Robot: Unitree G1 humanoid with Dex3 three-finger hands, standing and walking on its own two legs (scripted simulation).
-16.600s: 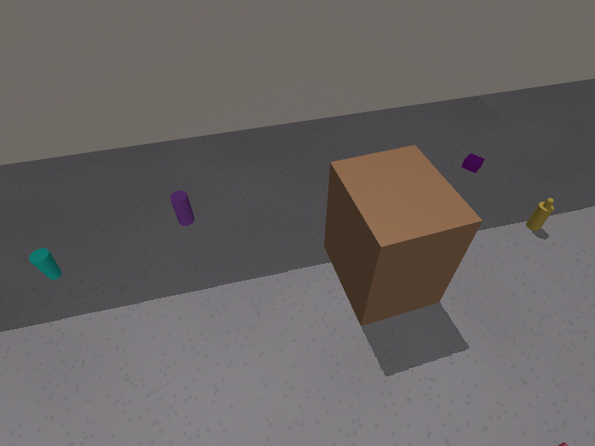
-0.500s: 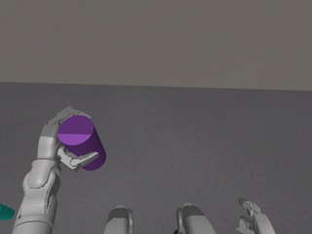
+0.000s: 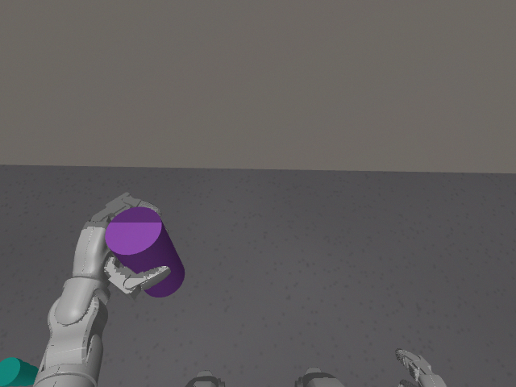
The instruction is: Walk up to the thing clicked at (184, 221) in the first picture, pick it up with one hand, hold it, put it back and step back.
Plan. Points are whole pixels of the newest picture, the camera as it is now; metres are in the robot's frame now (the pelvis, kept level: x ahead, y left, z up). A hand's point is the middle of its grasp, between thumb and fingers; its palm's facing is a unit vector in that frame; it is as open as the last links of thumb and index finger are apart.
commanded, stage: lift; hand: left
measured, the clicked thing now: (150, 255) +0.33 +0.16 +0.01
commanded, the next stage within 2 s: hold in 0.36 s
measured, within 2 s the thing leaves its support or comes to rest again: neither
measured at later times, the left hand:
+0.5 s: hand (145, 230) +0.35 +0.16 +0.06, palm faces -0.12 -0.99 +0.00, open 10.5 cm
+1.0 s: hand (144, 234) +0.33 +0.15 +0.08, palm faces -0.11 -0.99 -0.02, open 10.5 cm
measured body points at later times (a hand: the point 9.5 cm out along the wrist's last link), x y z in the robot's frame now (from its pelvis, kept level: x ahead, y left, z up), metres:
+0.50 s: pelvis +0.02 -0.01 +0.02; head +0.08 +0.00 +0.47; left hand +0.35 +0.21 +0.06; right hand +0.14 -0.26 -0.09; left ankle +0.02 +0.12 -0.67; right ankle +0.01 -0.13 -0.67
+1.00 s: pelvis +0.01 -0.01 +0.03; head +0.05 +0.00 +0.48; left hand +0.33 +0.21 +0.08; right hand +0.13 -0.26 -0.07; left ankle +0.02 +0.12 -0.67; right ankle +0.01 -0.13 -0.67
